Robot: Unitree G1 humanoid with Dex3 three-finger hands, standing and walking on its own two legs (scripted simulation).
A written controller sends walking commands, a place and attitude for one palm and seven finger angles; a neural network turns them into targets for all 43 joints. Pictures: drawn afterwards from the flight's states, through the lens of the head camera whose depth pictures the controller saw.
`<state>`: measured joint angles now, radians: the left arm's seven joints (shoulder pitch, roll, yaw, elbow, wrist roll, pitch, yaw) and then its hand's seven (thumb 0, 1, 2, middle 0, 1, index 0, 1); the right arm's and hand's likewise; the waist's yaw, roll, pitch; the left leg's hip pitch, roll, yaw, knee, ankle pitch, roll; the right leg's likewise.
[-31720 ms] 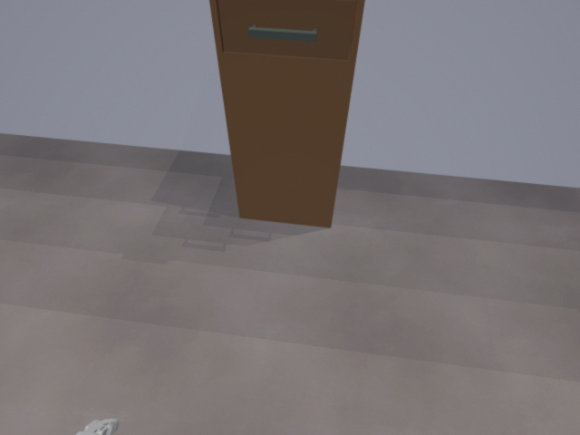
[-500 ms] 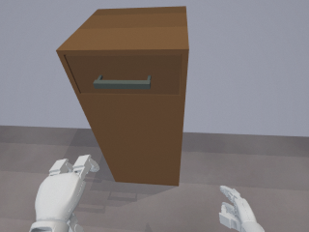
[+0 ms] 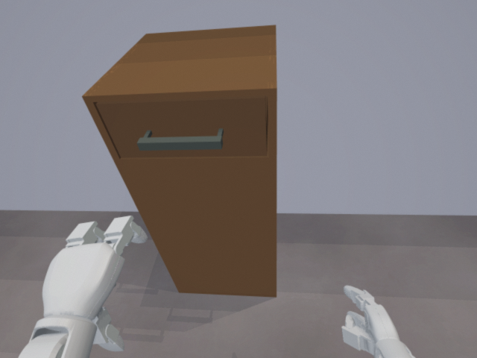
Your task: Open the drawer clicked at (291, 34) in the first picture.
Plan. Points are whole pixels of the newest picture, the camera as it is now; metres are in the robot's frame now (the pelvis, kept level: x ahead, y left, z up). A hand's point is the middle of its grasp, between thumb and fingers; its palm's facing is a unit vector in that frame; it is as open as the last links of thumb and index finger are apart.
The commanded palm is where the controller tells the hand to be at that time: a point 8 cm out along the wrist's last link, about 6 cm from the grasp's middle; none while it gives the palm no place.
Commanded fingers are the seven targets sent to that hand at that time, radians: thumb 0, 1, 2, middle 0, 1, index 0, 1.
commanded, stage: lift the hand off the handle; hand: left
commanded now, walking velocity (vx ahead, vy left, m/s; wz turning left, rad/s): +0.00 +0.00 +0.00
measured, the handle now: (182, 138) +0.54 +0.22 +0.10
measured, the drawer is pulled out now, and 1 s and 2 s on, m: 0.00 0.00 0.00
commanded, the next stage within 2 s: draw the hand back to the body in 1.00 s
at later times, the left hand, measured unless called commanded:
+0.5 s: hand (87, 262) +0.17 +0.21 +0.18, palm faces +0.19 -0.08 -0.98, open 13.9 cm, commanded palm +0.12 +0.21 +0.25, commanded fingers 0.00 -0.50 0.30 -0.30 -1.20 -0.30 -1.20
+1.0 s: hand (67, 219) +0.19 +0.21 +0.25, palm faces +0.31 -0.10 -0.94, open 13.9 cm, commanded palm +0.12 +0.21 +0.30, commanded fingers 0.00 -0.50 0.30 -0.30 -1.20 -0.30 -1.20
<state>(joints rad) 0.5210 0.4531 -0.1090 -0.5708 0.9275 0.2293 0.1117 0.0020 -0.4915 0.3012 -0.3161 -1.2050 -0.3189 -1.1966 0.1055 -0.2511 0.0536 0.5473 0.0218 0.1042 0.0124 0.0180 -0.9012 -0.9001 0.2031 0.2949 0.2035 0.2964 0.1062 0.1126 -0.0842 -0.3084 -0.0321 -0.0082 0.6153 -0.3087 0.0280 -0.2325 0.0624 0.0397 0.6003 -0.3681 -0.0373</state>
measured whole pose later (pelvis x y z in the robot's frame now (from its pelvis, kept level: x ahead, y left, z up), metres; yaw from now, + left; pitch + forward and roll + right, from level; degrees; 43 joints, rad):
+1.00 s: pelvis -0.04 +0.00 +0.01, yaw +2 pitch -5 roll +0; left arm 0.08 0.60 0.03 -0.63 0.73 0.30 -0.18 0.00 -0.50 0.30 -0.32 -1.21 -0.32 -1.20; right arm 0.03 -0.25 0.09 0.59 0.06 0.07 0.02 0.02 -0.90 -0.90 0.20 0.29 0.20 0.30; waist 0.12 0.15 -0.04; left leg -0.21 -0.05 -0.03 0.47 -0.18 0.03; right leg -0.14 0.05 0.02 0.48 -0.27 -0.03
